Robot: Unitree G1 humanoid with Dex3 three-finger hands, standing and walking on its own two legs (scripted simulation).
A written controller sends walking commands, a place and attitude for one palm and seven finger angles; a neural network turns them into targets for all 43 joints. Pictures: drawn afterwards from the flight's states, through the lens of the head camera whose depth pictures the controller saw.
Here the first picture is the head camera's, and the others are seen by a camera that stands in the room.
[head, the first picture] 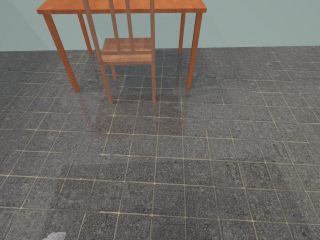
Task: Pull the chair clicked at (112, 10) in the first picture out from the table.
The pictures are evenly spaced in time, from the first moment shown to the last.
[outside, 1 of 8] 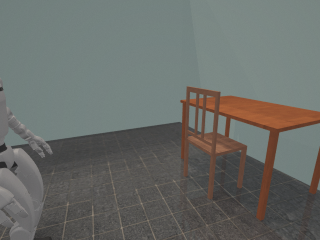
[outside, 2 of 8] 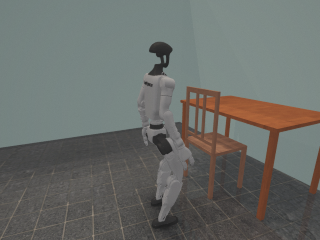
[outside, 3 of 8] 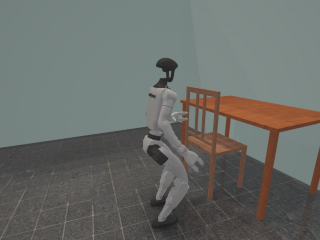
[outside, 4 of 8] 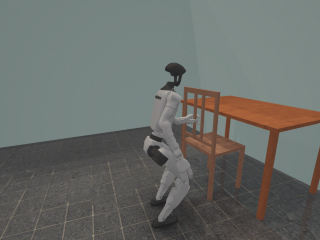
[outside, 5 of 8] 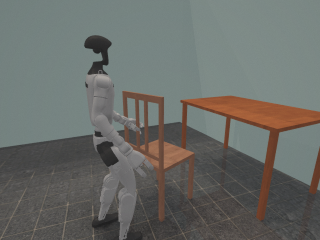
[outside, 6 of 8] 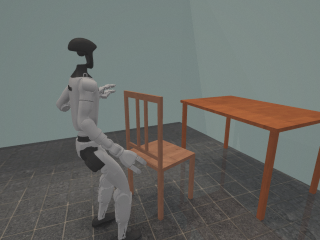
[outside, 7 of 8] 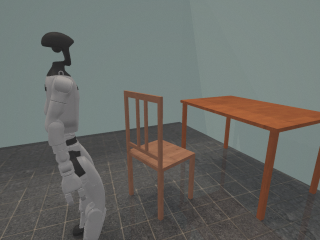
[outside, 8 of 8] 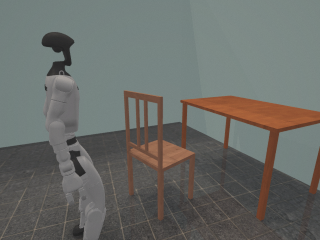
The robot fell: no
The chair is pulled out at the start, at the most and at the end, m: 0.00 0.58 0.57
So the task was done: yes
